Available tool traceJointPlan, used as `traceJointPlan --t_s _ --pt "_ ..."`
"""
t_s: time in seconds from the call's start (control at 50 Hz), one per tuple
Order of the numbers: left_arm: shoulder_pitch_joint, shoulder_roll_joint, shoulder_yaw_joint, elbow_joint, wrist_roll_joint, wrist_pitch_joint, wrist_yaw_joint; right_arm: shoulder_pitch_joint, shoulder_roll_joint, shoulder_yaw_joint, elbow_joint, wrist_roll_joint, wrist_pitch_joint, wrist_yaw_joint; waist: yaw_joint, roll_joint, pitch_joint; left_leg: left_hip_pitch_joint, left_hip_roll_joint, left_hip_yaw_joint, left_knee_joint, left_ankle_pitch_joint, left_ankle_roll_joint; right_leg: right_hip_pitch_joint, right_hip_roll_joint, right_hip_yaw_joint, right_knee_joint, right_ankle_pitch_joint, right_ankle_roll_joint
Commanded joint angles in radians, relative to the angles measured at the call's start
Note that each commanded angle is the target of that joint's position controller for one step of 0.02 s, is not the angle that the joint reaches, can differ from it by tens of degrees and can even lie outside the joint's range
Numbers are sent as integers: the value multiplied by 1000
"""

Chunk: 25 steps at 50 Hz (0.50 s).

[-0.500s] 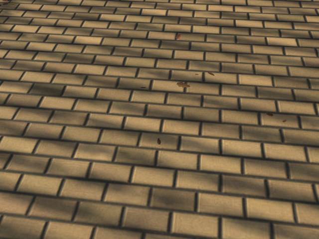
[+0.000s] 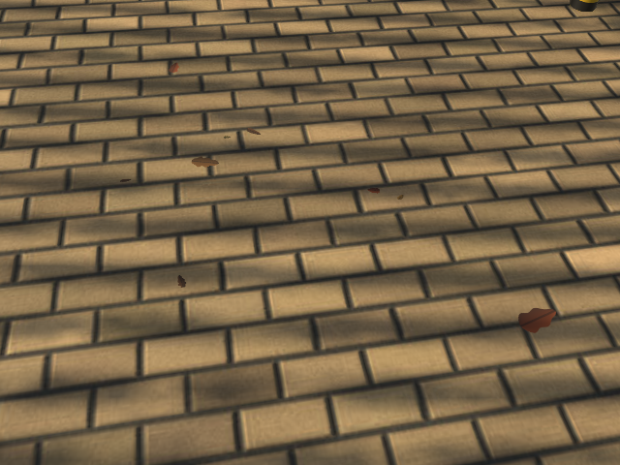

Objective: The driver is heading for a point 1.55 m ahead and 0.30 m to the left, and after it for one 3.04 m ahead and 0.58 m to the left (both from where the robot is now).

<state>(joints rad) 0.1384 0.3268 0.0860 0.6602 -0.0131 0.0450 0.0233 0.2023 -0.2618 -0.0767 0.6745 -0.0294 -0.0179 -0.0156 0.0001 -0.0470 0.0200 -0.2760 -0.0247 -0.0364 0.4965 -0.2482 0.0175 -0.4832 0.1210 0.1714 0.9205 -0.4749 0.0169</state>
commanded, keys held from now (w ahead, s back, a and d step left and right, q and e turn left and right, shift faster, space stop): q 0.76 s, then no key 0.06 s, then e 0.18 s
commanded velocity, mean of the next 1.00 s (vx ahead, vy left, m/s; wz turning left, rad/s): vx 0.00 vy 0.00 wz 0.29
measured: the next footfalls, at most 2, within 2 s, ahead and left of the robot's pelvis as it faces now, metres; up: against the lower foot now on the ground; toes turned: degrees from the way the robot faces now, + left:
right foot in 0.22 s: +0.02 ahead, -0.14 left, +0.00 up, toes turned +6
left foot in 0.56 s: +0.00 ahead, +0.13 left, +0.00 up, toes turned +14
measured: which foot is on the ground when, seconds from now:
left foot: down 0.00-0.24, up 0.26-0.54, down 0.56-1.00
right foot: up 0.00-0.20, down 0.22-0.56, up 0.58-0.98, down 1.00-1.00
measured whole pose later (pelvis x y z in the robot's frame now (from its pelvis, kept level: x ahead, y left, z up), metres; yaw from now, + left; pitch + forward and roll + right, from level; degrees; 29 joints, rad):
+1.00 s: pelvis -0.02 +0.03 +0.00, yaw +21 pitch +0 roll +0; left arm 0.18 0.28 0.06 0.75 0.00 0.01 0.01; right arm 0.15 -0.25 -0.02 0.63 -0.02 0.01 -0.01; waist 0.01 -0.02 0.02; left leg -0.28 -0.11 -0.08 0.52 -0.25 0.06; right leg -0.27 -0.03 0.05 0.54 -0.23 0.05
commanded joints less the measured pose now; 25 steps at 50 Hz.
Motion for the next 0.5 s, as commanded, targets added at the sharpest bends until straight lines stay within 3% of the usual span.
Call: traceJointPlan --t_s 0.02,0.06,0.08,0.1,0.14,0.16,0.2,0.22,0.24,0.26,0.28,0.32,0.34,0.38,0.42,0.46,0.5 --pt "69 111 42 -17 10 -3 8 -117 -105 -18 -95 23 -22 -6 43 163 -45 62 266 -268 -190 211 187 -83 -43 22 269 18 53" --pt "59 23 10 -15 17 -2 2 -113 -55 9 -73 21 -20 -2 48 170 -55 42 199 -179 -182 263 170 14 -76 -20 110 65 74" --pt "42 -13 -7 -19 21 -6 -3 -112 -50 12 -66 20 -16 1 43 197 -68 53 171 -152 -174 270 158 72 -108 -78 -30 69 83" --pt "-4 -34 -18 -32 23 -12 -7 -88 -75 4 -60 23 -9 2 9 231 -66 65 157 -151 -160 280 158 119 -112 -114 -145 46 86" --pt "-39 6 -5 -42 9 -20 -9 -17 -154 -19 -46 31 8 2 -27 263 -60 102 178 -217 -129 283 179 157 -84 -149 -297 24 84" --pt "-13 24 3 -29 1 -22 -9 -14 -170 -23 -49 40 13 0 -15 254 -57 105 184 -245 -114 291 179 191 -75 -157 -408 116 71" --pt "36 64 14 -13 6 -28 -4 16 -183 -27 -44 59 13 -4 0 224 -62 55 178 -285 -96 315 138 319 -92 -127 -573 304 18" --pt "79 102 23 -15 15 -29 5 12 -166 -21 -52 50 3 -2 11 166 -105 -20 162 -270 -58 270 95 431 -176 -78 -538 416 -18" --pt "82 173 44 8 27 -24 10 6 -118 -10 -77 47 -10 2 -23 -39 -117 -117 61 -135 20 154 39 450 -258 -18 -481 479 -86" --pt "89 136 42 8 31 -21 7 -31 -108 -3 -81 43 -14 2 13 -129 -116 -145 0 -46 114 -11 -7 414 -315 47 -527 457 -159" --pt "66 106 33 -2 34 -21 8 -51 -127 -11 -91 43 -10 2 20 -167 -86 -195 -9 -13 203 -129 -22 395 -389 114 -566 471 -211" --pt "42 84 24 -20 33 -35 19 -55 -144 -29 -95 45 14 0 35 -165 -55 -290 11 -13 487 -349 -45 396 -477 163 -581 647 -279" --pt "33 87 23 -19 27 -46 22 -36 -138 -35 -92 48 27 -1 19 -119 -47 -321 30 -36 565 -357 -56 398 -487 136 -572 715 -282" --pt "-10 93 28 -15 14 -50 22 -18 -103 -25 -88 49 46 2 -1 -87 -36 -315 52 -20 533 -284 -70 391 -437 34 -559 733 -240" --pt "-33 101 32 -14 10 -38 21 -33 -80 -13 -101 49 52 14 6 -111 -49 -235 58 32 437 -221 -75 360 -396 -55 -550 724 -219" --pt "-22 116 38 -9 7 -28 20 -53 -91 -12 -124 55 54 29 23 -138 -73 -162 55 64 322 -179 -64 360 -397 -89 -534 712 -211" --pt "-13 132 42 -3 -7 -26 17 -23 -113 -22 -128 57 59 40 9 -128 -88 -87 35 99 183 -98 -40 359 -408 -104 -491 662 -191"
